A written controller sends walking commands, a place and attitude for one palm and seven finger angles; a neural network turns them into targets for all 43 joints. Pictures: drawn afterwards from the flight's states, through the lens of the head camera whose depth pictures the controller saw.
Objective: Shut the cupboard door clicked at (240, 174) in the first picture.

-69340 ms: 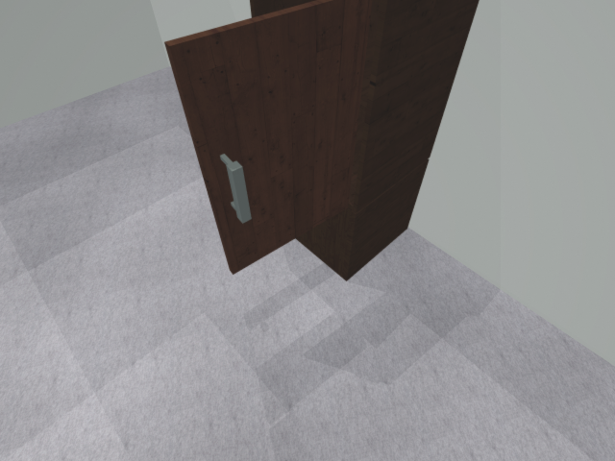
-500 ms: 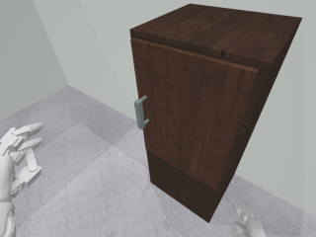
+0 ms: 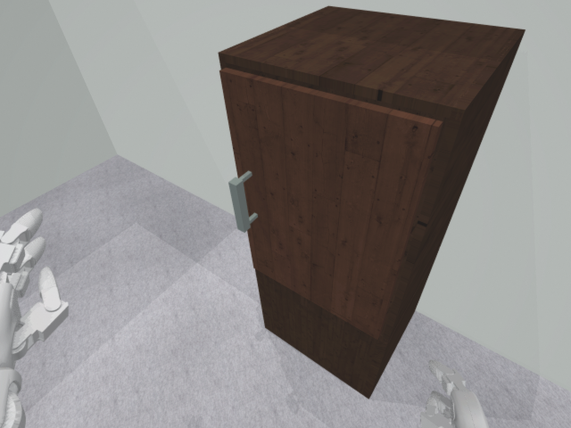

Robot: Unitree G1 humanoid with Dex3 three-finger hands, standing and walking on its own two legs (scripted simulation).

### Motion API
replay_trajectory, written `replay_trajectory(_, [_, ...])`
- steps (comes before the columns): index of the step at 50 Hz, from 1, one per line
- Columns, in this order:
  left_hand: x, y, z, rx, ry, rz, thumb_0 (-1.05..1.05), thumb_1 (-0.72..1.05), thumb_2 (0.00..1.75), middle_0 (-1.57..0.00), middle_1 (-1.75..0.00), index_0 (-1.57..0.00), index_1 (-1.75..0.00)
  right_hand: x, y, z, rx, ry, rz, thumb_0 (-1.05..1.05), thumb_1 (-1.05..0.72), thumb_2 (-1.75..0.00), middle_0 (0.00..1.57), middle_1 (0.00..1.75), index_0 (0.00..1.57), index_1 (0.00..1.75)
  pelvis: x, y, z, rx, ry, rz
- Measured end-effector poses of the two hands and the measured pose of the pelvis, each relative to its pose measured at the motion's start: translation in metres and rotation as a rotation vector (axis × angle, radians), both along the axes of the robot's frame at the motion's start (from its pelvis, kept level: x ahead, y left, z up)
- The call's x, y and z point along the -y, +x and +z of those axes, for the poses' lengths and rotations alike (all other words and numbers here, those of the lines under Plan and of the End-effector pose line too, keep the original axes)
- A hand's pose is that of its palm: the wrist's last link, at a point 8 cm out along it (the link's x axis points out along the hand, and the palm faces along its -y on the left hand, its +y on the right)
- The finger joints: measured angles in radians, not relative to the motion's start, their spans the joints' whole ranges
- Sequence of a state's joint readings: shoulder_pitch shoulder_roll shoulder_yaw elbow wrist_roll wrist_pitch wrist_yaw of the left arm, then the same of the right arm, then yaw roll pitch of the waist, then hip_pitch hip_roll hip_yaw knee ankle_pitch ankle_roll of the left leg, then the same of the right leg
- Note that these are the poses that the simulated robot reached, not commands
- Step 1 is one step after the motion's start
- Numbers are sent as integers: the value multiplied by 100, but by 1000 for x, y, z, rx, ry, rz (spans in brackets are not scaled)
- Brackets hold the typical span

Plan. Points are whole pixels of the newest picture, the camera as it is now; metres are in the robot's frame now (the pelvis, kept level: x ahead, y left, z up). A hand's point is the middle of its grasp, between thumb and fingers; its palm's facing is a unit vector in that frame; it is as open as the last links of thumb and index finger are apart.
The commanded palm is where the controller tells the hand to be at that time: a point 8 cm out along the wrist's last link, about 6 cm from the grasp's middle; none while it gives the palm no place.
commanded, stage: step back with the hand held close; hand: left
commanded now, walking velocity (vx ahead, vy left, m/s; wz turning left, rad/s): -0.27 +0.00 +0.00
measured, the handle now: (245, 201) +0.60 +0.17 -0.04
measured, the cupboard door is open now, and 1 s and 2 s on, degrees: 1 1 1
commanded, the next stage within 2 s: stop stepping back and stand still in 1.34 s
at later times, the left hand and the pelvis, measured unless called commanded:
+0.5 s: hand (34, 311) +0.18 +0.29 +0.16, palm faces +0.36 -0.78 -0.52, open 7.4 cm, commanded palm +0.12 +0.33 +0.17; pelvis -0.03 +0.03 -0.01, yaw -2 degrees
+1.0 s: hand out of the picture +0.06 +0.31 +0.17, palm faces +0.50 -0.75 -0.44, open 7.4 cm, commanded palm -0.01 +0.35 +0.17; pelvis -0.12 +0.04 -0.02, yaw +4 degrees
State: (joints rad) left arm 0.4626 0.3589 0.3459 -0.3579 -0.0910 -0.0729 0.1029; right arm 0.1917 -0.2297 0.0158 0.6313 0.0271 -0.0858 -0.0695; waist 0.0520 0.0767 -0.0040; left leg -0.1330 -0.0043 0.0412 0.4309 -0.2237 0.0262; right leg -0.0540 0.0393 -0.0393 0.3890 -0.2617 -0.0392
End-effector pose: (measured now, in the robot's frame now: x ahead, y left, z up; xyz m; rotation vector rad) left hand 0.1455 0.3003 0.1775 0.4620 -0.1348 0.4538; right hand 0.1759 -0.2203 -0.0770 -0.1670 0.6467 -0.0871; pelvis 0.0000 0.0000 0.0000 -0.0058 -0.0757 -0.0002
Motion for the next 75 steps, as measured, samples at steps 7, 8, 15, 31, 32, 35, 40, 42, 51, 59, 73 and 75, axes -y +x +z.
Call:
replay_trajectory(7, [-6, 8, -5, -29, 39, -2, 1, 89, 90, -21, -30, -21, -30, 5, -4, -9, -58, -9, -26, 2, -90, -90, 20, 30, 20, 30, -4, 1, -2, -58, -16, -2])
replay_trajectory(8, [-6, 10, -7, -35, 42, -8, 1, 89, 90, -21, -30, -21, -30, 6, -5, -10, -70, -14, -35, 2, -90, -90, 20, 30, 20, 30, -6, 1, -2, -65, -16, -3])
replay_trajectory(15, [-11, 22, -8, -60, 75, -77, 1, 89, 90, -21, -30, -21, -30, 8, -19, -11, -119, -49, -103, 2, -90, -90, 20, 30, 20, 30, -19, -3, -5, -89, -4, -20])
replay_trajectory(31, [-42, -37, -8, 9, 116, -74, 1, 89, 90, -22, -30, -21, -30, -14, -72, 0, -77, -80, -114, 1, -90, -90, 20, 30, 20, 30, -39, -54, -13, -80, -21, -24])
replay_trajectory(32, [-44, -43, -11, 13, 112, -65, 1, 89, 90, -22, -30, -21, -30, -15, -77, -1, -79, -85, -108, 1, -90, -90, 20, 30, 20, 30, -39, -58, -14, -77, -23, -20])
replay_trajectory(35, [-46, -58, -14, 40, 110, -41, 1, 89, 90, -22, -30, -21, -30, -18, -91, -6, -89, -103, -80, 1, -90, -90, 20, 30, 20, 30, -39, -71, -17, -70, -28, 10])
replay_trajectory(40, [-45, -87, -5, 116, 142, -14, 1, 89, 90, -22, -30, -21, -30, -21, -108, -16, -115, -109, -22, 2, -90, -90, 21, 30, 20, 30, -34, -91, -23, -72, -40, 63])
replay_trajectory(42, [-43, -100, 0, 129, 162, -14, 1, 89, 90, -22, -30, -21, -30, -23, -113, -18, -117, -99, -9, 2, -90, -90, 21, 30, 20, 30, -32, -100, -23, -70, -41, 66])
replay_trajectory(51, [-46, -137, 2, 185, 151, -35, 1, 89, 90, -21, -30, -21, -30, -28, -140, -15, -111, -115, -5, 2, -90, -90, 21, 30, 20, 30, -41, -129, -24, -60, -44, 68])
replay_trajectory(59, [-77, -165, 2, 215, 166, -25, 1, 88, 90, -22, -30, -21, -30, -47, -169, -4, -62, -131, -4, 2, -90, -90, 20, 30, 20, 30, -50, -169, -24, -70, -117, 98])
replay_trajectory(73, [-71, -261, 10, 342, 121, -105, 1, 88, 90, -22, -30, -21, -30, -80, -249, -8, -19, -96, 24, 2, -90, -90, 21, 30, 21, 30, -69, -258, -31, -67, -69, -28])
replay_trajectory(75, [-78, -259, 11, 376, 93, -129, 1, 88, 90, -21, -30, -21, -30, -80, -271, -6, 13, -97, -19, 2, -90, -90, 21, 30, 21, 30, -75, -276, -34, -30, -88, -29])
